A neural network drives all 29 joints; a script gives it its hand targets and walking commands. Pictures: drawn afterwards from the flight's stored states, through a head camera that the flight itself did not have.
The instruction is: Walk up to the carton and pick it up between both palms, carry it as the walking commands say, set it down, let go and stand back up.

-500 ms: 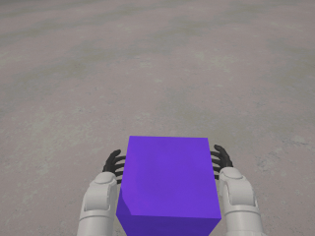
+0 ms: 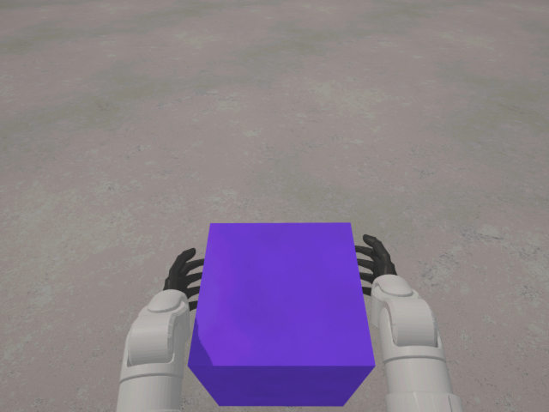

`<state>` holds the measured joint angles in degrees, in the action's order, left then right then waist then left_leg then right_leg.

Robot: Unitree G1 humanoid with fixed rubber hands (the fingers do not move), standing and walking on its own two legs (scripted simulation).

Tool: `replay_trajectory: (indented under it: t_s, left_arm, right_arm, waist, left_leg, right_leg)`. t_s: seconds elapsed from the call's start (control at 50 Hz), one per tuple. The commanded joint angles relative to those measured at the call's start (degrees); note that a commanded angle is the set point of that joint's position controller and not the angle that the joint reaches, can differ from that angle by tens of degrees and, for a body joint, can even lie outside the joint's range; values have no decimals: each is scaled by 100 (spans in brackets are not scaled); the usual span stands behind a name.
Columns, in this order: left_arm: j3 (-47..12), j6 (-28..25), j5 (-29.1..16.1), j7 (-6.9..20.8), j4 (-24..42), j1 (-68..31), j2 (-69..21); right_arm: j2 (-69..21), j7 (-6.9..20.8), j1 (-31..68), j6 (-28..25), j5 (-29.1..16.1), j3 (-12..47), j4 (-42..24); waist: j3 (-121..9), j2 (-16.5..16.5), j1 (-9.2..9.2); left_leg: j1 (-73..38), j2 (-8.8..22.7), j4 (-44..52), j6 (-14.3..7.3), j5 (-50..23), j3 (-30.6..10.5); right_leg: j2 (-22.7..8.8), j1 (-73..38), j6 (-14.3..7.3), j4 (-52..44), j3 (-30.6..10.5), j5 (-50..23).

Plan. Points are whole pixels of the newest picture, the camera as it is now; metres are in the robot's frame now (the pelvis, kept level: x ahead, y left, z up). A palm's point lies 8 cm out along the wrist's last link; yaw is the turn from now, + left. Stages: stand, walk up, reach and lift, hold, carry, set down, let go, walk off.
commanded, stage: carry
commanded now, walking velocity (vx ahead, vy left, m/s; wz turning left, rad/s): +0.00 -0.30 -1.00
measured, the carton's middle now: (280, 320) +0.29 +0.02 -0.01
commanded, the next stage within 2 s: none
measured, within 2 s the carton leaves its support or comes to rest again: neither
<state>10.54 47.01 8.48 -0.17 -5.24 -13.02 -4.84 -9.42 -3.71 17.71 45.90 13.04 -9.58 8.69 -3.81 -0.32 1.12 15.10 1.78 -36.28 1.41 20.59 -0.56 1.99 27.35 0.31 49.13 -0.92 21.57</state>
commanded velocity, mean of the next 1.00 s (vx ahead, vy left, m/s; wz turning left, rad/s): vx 0.00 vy -0.30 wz -1.00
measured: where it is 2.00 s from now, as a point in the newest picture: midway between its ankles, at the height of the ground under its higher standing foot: outside the picture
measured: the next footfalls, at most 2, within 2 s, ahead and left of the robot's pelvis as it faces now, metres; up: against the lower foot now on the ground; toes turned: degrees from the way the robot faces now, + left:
right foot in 0.18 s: +0.09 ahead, -0.20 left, +0.00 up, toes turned -16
left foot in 0.40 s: +0.08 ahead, -0.02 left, +0.00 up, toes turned -13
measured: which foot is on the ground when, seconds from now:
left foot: down 0.00-0.20, up 0.22-0.38, down 0.40-0.70, up 0.72-0.90, down 0.92-1.00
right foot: up 0.00-0.16, down 0.18-0.42, up 0.44-0.68, down 0.70-0.94, up 0.96-1.00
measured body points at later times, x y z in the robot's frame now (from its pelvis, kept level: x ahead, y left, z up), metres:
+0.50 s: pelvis -0.01 -0.14 -0.01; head +0.02 -0.12 +0.44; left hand +0.31 -0.13 +0.05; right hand +0.18 -0.40 +0.06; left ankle +0.04 -0.01 -0.72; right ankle -0.01 -0.21 -0.67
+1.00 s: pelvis -0.12 -0.29 -0.02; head -0.07 -0.30 +0.43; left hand +0.17 -0.43 +0.04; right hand -0.06 -0.62 +0.06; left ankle -0.02 -0.22 -0.73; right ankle -0.13 -0.37 -0.68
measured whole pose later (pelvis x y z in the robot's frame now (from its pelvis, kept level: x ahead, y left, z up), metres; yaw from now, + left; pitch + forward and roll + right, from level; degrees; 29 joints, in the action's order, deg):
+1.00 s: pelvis -0.12 -0.29 -0.02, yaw -54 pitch +2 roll -1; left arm 5.8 68.5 5.1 -6.1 21.8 -9.0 -7.6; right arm -8.0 -5.0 11.4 64.4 5.1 -7.9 -17.5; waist 1.6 -3.1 0.5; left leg 23.4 8.6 -45.1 0.4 23.2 11.0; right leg 6.8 36.6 -2.3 59.0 3.2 22.7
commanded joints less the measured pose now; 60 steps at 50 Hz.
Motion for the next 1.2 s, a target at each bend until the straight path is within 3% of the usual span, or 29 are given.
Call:
replay_trajectory:
  t_s: [0.0, 0.14, 0.16, 0.18, 0.2, 0.24, 0.28, 0.34, 0.38, 0.4, 0.42, 0.44, 0.48, 0.52, 0.58, 0.64, 0.68, 0.7, 0.72, 0.78, 0.82, 0.9, 0.92, 0.94, 0.96, 1.0, 1.06, 1.14, 1.18]
  left_arm:
    - [-4604, 251, -2438, 1234, 1610, -4416, -5399]
    - [-4610, 1470, -2851, 984, 2408, -2965, -4967]
    - [-4572, 1535, -2864, 985, 2553, -2997, -5004]
    - [-4441, 1647, -2767, 967, 2378, -2647, -5008]
    - [-4315, 1678, -2619, 981, 2280, -2459, -4926]
    - [-4291, 1776, -2445, 873, 2599, -2347, -5119]
    - [-4421, 1822, -2420, 751, 3073, -2591, -5257]
    - [-4391, 1896, -2418, 725, 3384, -2620, -5136]
    - [-4429, 2004, -2333, 727, 3286, -2503, -5040]
    - [-4460, 2036, -2290, 707, 3100, -2216, -5054]
    - [-4614, 2093, -2409, 731, 3478, -2770, -5058]
    - [-4777, 2067, -2525, 706, 3551, -3105, -5196]
    - [-4892, 2088, -2679, 753, 3629, -3140, -5161]
    - [-4731, 2134, -2685, 845, 3307, -2711, -5060]
    - [-4777, 2173, -2702, 857, 3140, -2734, -5198]
    - [-4644, 2227, -2590, 929, 2727, -2400, -5338]
    - [-4631, 2226, -2621, 980, 2697, -2356, -5400]
    - [-4529, 2195, -2541, 999, 2556, -2201, -5250]
    - [-4436, 2183, -2437, 1008, 2642, -2248, -5333]
    - [-4602, 1991, -2619, 924, 3061, -2727, -5774]
    - [-4528, 1936, -2628, 931, 3171, -2622, -5745]
    - [-4711, 2001, -2465, 855, 3098, -2411, -5548]
    - [-4839, 1995, -2524, 837, 3138, -2344, -5587]
    - [-4930, 2010, -2605, 848, 3493, -3040, -5494]
    - [-5056, 1944, -2694, 835, 3745, -3312, -5502]
    - [-5029, 1986, -2847, 869, 3744, -3297, -5402]
    - [-4849, 2060, -2672, 867, 3273, -2786, -5283]
    - [-4762, 2123, -2557, 873, 2865, -2402, -5346]
    - [-4673, 2175, -2488, 926, 2650, -2019, -5395]
  right_arm:
    - [-5031, 1171, 2359, 339, -2075, 3933, -1078]
    - [-4580, 1032, 1178, 1508, -2494, 4147, -2299]
    - [-4658, 1054, 1374, 1584, -2579, 4182, -2558]
    - [-4574, 1082, 1349, 1712, -2591, 4188, -2545]
    - [-4669, 1139, 1584, 1806, -2707, 4331, -2717]
    - [-5025, 1217, 1697, 1917, -2941, 4418, -2688]
    - [-5179, 1276, 1863, 1992, -3235, 4499, -2993]
    - [-5145, 1279, 1657, 2070, -3306, 4566, -3099]
    - [-5119, 1297, 1416, 2105, -3228, 4438, -2970]
    - [-4988, 1341, 1505, 2085, -3215, 4413, -3175]
    - [-5150, 1388, 1106, 2065, -3086, 4256, -2583]
    - [-5150, 1351, 1443, 2074, -3198, 4304, -2967]
    - [-5074, 1330, 1574, 2099, -3084, 4240, -3098]
    - [-4890, 1245, 1451, 2157, -2915, 4219, -3049]
    - [-4935, 1274, 1185, 2263, -2765, 4036, -2723]
    - [-4818, 1265, 1024, 2279, -2659, 4035, -2628]
    - [-4825, 1267, 1252, 2293, -2637, 4088, -2616]
    - [-4886, 1275, 1378, 2318, -2686, 4256, -2643]
    - [-5136, 1302, 1516, 2351, -2749, 4288, -2599]
    - [-5440, 1331, 1990, 2175, -3179, 4456, -3121]
    - [-5482, 1297, 1903, 2127, -3225, 4627, -3235]
    - [-5291, 1345, 1208, 2092, -3009, 4298, -2894]
    - [-5196, 1379, 1283, 2059, -3014, 4258, -2990]
    - [-5366, 1404, 1050, 1976, -2975, 4155, -2526]
    - [-5356, 1396, 1449, 1985, -3147, 4332, -3031]
    - [-5232, 1346, 1381, 2022, -3020, 4298, -3002]
    - [-5022, 1315, 1470, 2130, -2840, 4101, -2899]
    - [-4919, 1321, 1174, 2216, -2782, 4138, -2705]
    - [-4819, 1303, 1054, 2234, -2670, 4136, -2643]
  waist:
    - [-1142, 1085, -256]
    - [-1793, 1632, -186]
    - [-2118, 1023, -148]
    - [-2168, 198, 10]
    - [-2298, -1771, 28]
    - [-2409, -1130, -12]
    - [-2270, -538, -105]
    - [-2369, -1064, -140]
    - [-2259, -757, -275]
    - [-2101, 356, -372]
    - [-1899, 3018, -333]
    - [-1710, 2065, -227]
    - [-1544, 893, -199]
    - [-1254, 766, -131]
    - [-1264, 1637, -162]
    - [-1420, 1670, -172]
    - [-1628, 110, 167]
    - [-1718, -1606, 137]
    - [-1951, -1961, 117]
    - [-2333, -1036, -68]
    - [-2281, -1417, -106]
    - [-2178, -617, -272]
    - [-2180, 743, -301]
    - [-1800, 3194, -340]
    - [-1668, 1941, -212]
    - [-1588, 867, -199]
    - [-1272, 1311, -93]
    - [-1354, 1636, -180]
    - [-1921, 693, 93]
  left_leg:
    - [-785, 2557, 1127, -1218, -3390, -1424]
    - [-584, 2034, -326, -161, -4563, 622]
    - [-171, 1682, -1351, 44, -4265, 975]
    - [852, 1467, -2281, 296, -2358, 870]
    - [2599, 363, -3337, 558, 2064, 959]
    - [2543, 573, -3769, 538, 2265, 393]
    - [2101, 754, -2959, 541, 1241, 343]
    - [1132, 329, -1656, 334, 811, 662]
    - [-406, 325, -41, 57, 56, 568]
    - [-1728, 1289, 1681, -148, -882, -307]
    - [-1772, 3733, 1592, -1295, -2947, -2404]
    - [-1724, 3788, 1404, -1427, -4199, -1975]
    - [-1547, 3123, 1099, -876, -4306, -691]
    - [-1331, 2914, 953, -486, -4147, 190]
    - [-878, 2255, 656, -127, -4500, 1443]
    - [-760, 2326, -144, 87, -4386, 1673]
    - [567, 1814, -2049, 422, -2076, 1669]
    - [2168, 816, -3091, 652, 2137, 1713]
    - [2694, 450, -3908, 773, 3010, 890]
    - [2259, 762, -3260, 615, 1562, 390]
    - [1650, 602, -2580, 458, 948, 550]
    - [-610, 471, 170, -17, -122, 380]
    - [-1692, 1756, 1782, -290, -646, -756]
    - [-1621, 4010, 1793, -1458, -2777, -2498]
    - [-1543, 3811, 1682, -1422, -3541, -1810]
    - [-1617, 3252, 1225, -940, -4098, -570]
    - [-1250, 2472, 754, -301, -4301, 966]
    - [-1064, 2269, 28, 102, -4889, 1692]
    - [53, 1939, -1703, 352, -3496, 1777]
  right_leg:
    - [-700, 1398, 5, 1407, -153, 456]
    - [-8, -613, -42, -1510, 994, -310]
    - [276, -1492, -138, -1859, 1097, -460]
    - [-219, -2284, -364, -2219, 354, -1544]
    - [-1606, -2923, -1109, -2109, -1880, -4352]
    - [-1554, -2606, -1593, -1734, -1488, -5634]
    - [-1191, -1845, -1390, -1749, -1301, -4227]
    - [-888, -1333, -1218, -2070, -1479, -3442]
    - [-587, -182, -809, -2095, -1240, -2395]
    - [-110, 1027, -420, -1131, -636, -1127]
    - [80, 2099, -44, 1403, 87, 995]
    - [-509, 2302, -140, 2462, -264, 842]
    - [-806, 2122, 19, 2742, -362, 271]
    - [-1082, 1841, 102, 1675, -164, 257]
    - [-650, 690, 191, 26, 843, 118]
    - [-75, -460, 148, -1087, 1521, -4]
    - [-100, -1920, -197, -2336, 926, -1213]
    - [-1458, -2596, -817, -2397, -1279, -4472]
    - [-1662, -2597, -1431, -1956, -1876, -6599]
    - [-1244, -2059, -1317, -1736, -1247, -4617]
    - [-1091, -1599, -1296, -1976, -1357, -4025]
    - [-705, -147, -835, -1881, -1345, -2744]
    - [-137, 840, -491, -764, -688, -771]
    - [35, 2091, -27, 1682, 80, 1068]
    - [-573, 2036, -169, 2596, -365, 754]
    - [-877, 1956, 55, 2814, -441, 261]
    - [-823, 1330, 232, 954, 277, 163]
    - [-101, -138, 187, -1179, 1400, -207]
    - [64, -2020, -80, -2400, 1137, -972]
